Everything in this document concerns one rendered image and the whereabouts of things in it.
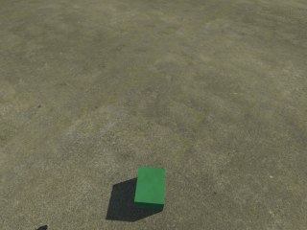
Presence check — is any carton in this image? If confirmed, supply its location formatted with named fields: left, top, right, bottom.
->
left=134, top=167, right=166, bottom=211

